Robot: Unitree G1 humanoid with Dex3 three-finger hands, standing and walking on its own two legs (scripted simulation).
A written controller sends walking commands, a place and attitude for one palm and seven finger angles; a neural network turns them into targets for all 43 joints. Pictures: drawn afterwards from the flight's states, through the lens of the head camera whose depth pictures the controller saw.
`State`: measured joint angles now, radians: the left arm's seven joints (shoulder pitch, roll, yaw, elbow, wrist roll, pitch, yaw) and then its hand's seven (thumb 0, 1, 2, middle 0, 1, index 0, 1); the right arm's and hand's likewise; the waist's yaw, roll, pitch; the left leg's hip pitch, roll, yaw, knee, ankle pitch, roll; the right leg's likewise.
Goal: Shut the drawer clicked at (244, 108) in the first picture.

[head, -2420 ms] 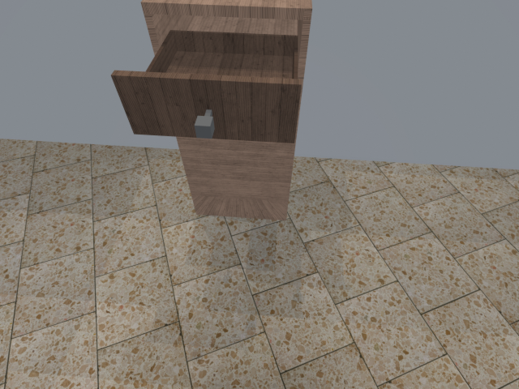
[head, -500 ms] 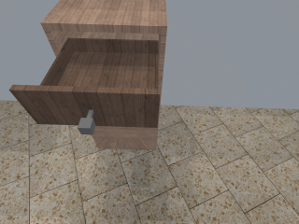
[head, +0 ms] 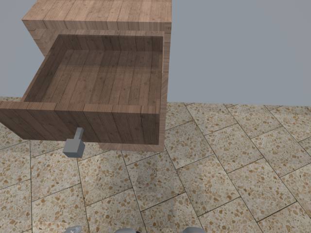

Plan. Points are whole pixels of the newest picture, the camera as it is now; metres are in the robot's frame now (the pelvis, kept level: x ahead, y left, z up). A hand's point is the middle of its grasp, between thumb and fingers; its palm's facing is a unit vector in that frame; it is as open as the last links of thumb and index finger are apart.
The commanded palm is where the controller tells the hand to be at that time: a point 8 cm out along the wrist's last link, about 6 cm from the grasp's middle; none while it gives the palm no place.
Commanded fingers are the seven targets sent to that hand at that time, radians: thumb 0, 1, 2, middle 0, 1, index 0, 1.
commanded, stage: come to a stop and stand still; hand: left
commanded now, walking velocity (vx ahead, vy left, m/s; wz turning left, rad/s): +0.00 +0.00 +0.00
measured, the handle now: (76, 141) +0.30 +0.22 +0.06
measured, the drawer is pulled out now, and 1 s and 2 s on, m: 0.30 0.30 0.29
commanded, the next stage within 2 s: look again from close up in 0.68 s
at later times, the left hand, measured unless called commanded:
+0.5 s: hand out of the picture -0.03 +0.16 -0.18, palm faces +0.02 -0.98 -0.21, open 7.3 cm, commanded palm none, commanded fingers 0.00 0.90 0.90 -0.20 -0.30 -0.20 -0.30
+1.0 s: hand out of the picture -0.02 +0.15 -0.17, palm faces +0.00 -0.98 -0.18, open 7.3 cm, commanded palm none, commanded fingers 0.00 0.90 0.90 -0.20 -0.30 -0.20 -0.30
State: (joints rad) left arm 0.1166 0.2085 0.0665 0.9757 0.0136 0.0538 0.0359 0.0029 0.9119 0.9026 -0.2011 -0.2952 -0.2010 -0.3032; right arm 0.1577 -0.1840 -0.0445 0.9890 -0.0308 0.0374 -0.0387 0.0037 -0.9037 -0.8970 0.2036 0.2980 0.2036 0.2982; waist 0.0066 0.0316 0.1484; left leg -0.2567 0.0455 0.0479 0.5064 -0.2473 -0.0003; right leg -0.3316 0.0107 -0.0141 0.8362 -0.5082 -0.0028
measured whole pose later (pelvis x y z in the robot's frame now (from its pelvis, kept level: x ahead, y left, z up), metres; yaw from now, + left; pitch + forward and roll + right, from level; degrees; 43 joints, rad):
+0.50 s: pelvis -0.05 -0.01 -0.01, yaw -1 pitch -2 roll +0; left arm 0.33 0.16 0.00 0.97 0.03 0.02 0.03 0.00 0.91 0.90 -0.20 -0.30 -0.20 -0.30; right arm 0.23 -0.18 -0.02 0.95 -0.02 0.03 0.00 0.00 -0.92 -0.90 0.20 0.30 0.20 0.30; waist 0.02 0.01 0.03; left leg -0.34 -0.01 0.06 0.57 -0.23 0.04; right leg -0.27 0.00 -0.01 0.60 -0.30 -0.02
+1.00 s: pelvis -0.03 -0.02 +0.00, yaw +0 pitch +0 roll +0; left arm 0.30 0.16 -0.01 1.07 0.02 -0.01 0.02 0.00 0.91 0.90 -0.20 -0.30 -0.20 -0.30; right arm 0.34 -0.14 0.01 1.11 -0.02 -0.01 -0.01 0.01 -0.91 -0.90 0.20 0.30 0.20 0.30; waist -0.01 0.00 0.00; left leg -0.29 -0.01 0.04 0.45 -0.15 0.03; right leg -0.22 0.02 -0.02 0.48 -0.25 -0.02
